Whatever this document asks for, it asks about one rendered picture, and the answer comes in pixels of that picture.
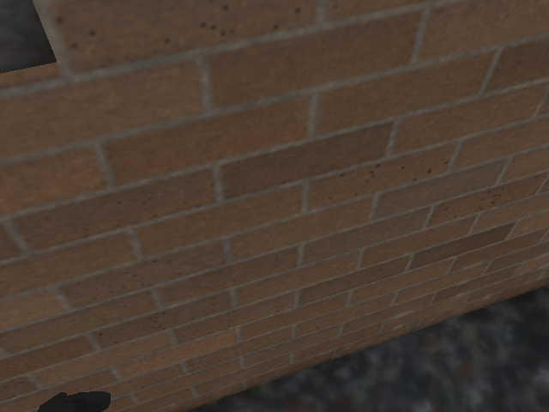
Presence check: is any robot left hand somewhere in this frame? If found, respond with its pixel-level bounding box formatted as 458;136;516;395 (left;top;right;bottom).
37;391;111;412

